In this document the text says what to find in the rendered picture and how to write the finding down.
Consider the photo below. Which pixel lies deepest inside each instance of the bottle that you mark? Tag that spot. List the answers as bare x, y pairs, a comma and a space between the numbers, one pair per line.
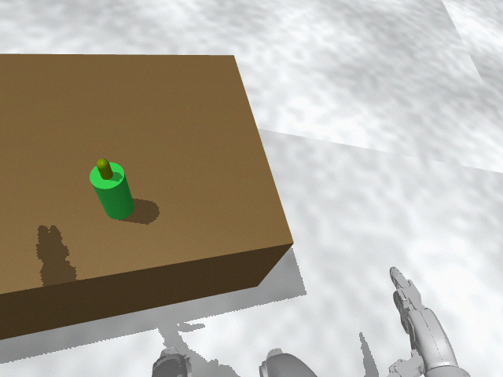
110, 184

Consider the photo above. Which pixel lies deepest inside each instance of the right robot hand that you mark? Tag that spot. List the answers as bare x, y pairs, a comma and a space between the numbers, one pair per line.
430, 346

